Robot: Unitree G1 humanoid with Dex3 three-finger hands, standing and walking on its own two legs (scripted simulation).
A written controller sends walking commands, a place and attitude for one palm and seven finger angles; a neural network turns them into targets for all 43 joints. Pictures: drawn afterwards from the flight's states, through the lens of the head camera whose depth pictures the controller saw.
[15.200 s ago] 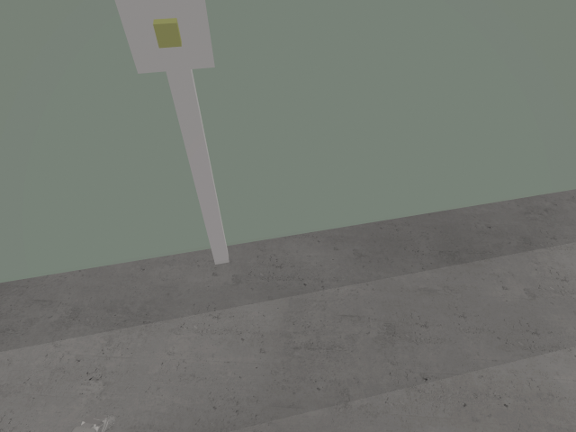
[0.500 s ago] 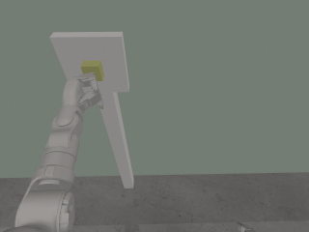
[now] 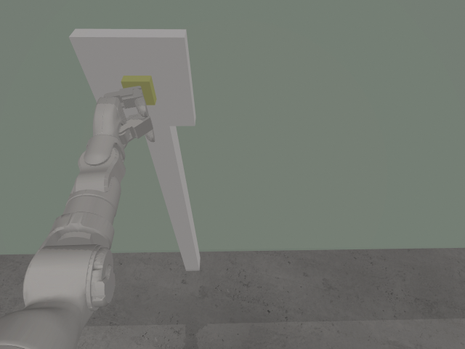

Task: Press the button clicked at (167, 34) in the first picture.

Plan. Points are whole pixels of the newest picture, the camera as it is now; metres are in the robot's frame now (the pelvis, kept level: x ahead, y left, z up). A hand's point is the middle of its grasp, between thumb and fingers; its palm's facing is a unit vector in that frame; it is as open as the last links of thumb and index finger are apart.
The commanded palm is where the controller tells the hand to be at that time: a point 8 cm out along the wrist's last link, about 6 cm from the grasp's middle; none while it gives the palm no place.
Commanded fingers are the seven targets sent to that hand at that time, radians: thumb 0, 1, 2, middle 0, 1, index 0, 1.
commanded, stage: press the button with the knuckle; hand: left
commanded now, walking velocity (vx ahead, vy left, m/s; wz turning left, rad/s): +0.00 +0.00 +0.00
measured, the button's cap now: (140, 87) +0.52 +0.17 +0.18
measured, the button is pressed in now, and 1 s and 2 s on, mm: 10 0 0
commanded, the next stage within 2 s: hold the button down briefly in 0.06 s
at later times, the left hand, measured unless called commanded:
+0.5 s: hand (147, 120) +0.46 +0.16 +0.16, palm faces +0.05 -1.00 -0.01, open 2.8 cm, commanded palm +0.47 +0.20 +0.15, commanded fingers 0.00 0.90 0.90 -1.30 -1.50 -1.30 -1.50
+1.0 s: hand (155, 132) +0.44 +0.14 +0.15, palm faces +0.03 -1.00 +0.01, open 3.0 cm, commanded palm +0.40 +0.19 +0.15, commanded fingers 0.00 0.90 0.90 -1.30 -1.50 -1.30 -1.50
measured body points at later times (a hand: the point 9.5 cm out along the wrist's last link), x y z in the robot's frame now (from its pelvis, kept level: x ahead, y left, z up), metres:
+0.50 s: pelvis -0.03 +0.01 -0.01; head +0.02 +0.01 +0.44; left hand +0.45 +0.21 +0.16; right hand +0.00 -0.26 -0.12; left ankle +0.04 +0.10 -0.73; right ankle -0.02 -0.09 -0.73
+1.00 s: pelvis -0.01 +0.01 -0.01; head +0.01 +0.00 +0.44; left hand +0.43 +0.19 +0.15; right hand +0.06 -0.25 -0.12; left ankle +0.04 +0.10 -0.73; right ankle -0.02 -0.09 -0.73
